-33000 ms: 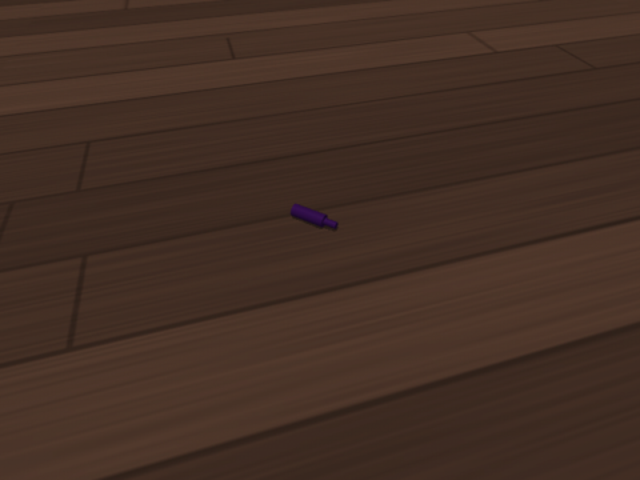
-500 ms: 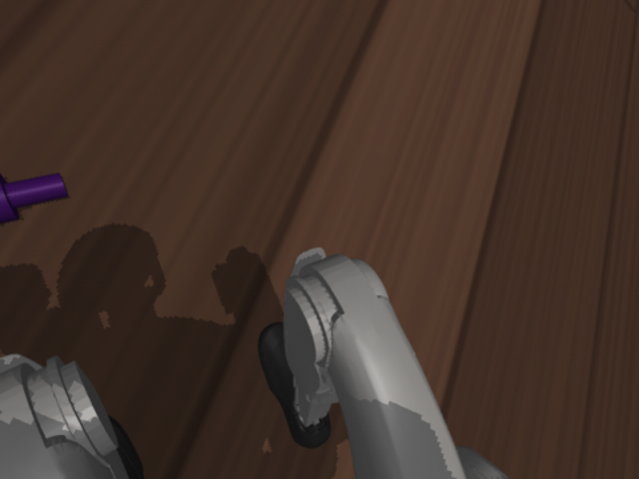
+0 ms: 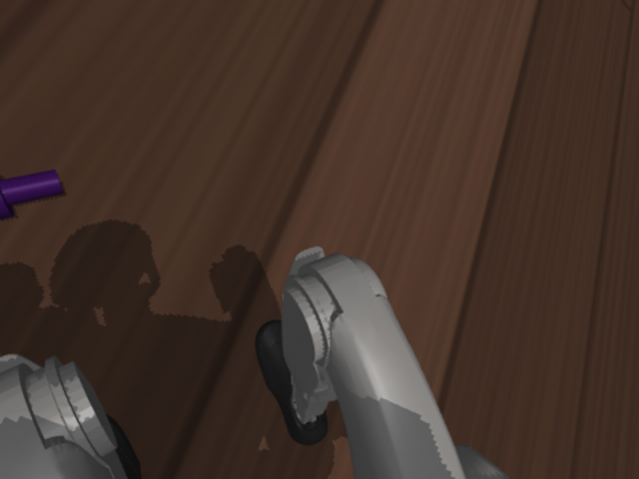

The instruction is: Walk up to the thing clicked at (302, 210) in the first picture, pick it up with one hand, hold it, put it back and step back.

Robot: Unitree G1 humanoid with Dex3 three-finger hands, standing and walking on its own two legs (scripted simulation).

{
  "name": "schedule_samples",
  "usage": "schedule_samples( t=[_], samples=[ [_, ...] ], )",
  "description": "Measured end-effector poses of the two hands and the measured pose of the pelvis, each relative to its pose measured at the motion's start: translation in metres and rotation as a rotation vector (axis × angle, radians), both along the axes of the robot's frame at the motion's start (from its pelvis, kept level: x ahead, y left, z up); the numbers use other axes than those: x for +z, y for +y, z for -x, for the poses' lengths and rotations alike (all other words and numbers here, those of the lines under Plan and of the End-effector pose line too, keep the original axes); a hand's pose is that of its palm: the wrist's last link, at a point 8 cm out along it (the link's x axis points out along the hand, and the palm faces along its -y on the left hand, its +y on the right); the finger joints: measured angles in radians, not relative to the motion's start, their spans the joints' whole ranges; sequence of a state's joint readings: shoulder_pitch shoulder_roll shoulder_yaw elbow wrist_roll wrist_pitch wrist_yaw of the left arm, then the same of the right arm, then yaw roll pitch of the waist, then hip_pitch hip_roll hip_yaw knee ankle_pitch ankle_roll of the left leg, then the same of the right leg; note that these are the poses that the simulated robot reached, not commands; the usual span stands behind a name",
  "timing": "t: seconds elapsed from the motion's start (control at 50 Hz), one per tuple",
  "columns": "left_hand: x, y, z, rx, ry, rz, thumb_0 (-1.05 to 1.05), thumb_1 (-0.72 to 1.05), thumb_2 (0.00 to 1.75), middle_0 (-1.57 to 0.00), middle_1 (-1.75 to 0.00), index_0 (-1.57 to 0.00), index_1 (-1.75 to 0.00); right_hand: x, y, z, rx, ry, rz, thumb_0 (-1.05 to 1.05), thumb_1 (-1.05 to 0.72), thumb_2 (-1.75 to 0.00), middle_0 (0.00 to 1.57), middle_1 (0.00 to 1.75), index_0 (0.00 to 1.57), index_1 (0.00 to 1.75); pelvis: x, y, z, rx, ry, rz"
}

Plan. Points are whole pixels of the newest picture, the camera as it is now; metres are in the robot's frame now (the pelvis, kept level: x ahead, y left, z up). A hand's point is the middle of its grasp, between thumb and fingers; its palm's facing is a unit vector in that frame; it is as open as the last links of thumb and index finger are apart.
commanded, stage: close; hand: left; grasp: from above
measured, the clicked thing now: out of the picture +0.48 +0.26 -0.27
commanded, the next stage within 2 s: settle in 0.42 s
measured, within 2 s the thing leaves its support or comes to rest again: leaves its support in 0.84 s
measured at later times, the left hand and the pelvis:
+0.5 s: hand out of the picture +0.46 +0.29 -0.25, palm faces -0.46 -0.12 -0.88, open 9.0 cm; pelvis +0.00 +0.00 +0.00, yaw +0 degrees
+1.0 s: hand out of the picture +0.47 +0.30 -0.21, palm faces -0.40 -0.10 -0.91, open 8.8 cm; pelvis +0.00 +0.00 +0.01, yaw +1 degrees
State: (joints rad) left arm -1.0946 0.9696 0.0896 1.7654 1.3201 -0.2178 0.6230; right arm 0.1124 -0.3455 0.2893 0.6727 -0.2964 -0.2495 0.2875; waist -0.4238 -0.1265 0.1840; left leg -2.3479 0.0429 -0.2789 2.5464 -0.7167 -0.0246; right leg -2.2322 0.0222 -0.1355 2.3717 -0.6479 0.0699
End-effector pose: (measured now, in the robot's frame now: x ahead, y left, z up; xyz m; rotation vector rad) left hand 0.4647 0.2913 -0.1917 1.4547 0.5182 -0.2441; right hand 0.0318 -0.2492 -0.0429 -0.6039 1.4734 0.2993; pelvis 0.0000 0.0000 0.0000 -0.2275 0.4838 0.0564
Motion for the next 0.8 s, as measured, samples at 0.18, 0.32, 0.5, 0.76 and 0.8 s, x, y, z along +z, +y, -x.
schedule_samples(
  t=[0.18,0.32,0.5,0.76,0.8],
  samples=[
    [0.0009,-0.0001,-0.0017,0.005,-0.006,-0.006,0.01,0.17,0.53,-0.65,-0.60,-0.66,-0.59,0.0007,-0.0012,-0.0030,0.009,-0.015,0.001,0.00,-0.90,-0.90,0.20,0.29,0.20,0.30,0.0004,0.0000,0.0008,0.000,-0.003,-0.001],
    [0.0015,0.0003,-0.0029,0.015,-0.006,-0.006,0.01,0.17,0.49,-0.68,-0.57,-0.69,-0.55,0.0038,-0.0044,-0.0029,0.008,-0.016,0.008,0.00,-0.90,-0.91,0.20,0.29,0.20,0.30,0.0009,-0.0003,0.0007,-0.001,-0.001,-0.002],
    [0.0019,0.0009,-0.0033,0.024,-0.004,-0.004,0.01,0.18,0.45,-0.71,-0.53,-0.72,-0.52,0.0064,-0.0065,0.0024,-0.007,-0.005,0.025,0.00,-0.90,-0.91,0.20,0.29,0.20,0.30,0.0017,-0.0003,0.0013,-0.002,0.001,-0.001],
    [0.0040,0.0038,-0.0041,0.027,-0.002,-0.003,0.01,0.18,0.41,-0.75,-0.47,-0.77,-0.45,0.0048,-0.0026,0.0027,-0.020,-0.008,0.023,0.00,-0.91,-0.91,0.20,0.29,0.20,0.30,0.0020,0.0003,0.0007,0.001,0.007,0.000],
    [0.0060,0.0055,-0.0046,0.026,-0.008,-0.004,0.01,0.18,0.40,-0.76,-0.46,-0.78,-0.44,0.0044,-0.0025,0.0020,-0.024,-0.007,0.020,0.00,-0.91,-0.91,0.20,0.29,0.20,0.30,0.0023,0.0002,0.0002,0.002,0.012,0.000]
  ],
)
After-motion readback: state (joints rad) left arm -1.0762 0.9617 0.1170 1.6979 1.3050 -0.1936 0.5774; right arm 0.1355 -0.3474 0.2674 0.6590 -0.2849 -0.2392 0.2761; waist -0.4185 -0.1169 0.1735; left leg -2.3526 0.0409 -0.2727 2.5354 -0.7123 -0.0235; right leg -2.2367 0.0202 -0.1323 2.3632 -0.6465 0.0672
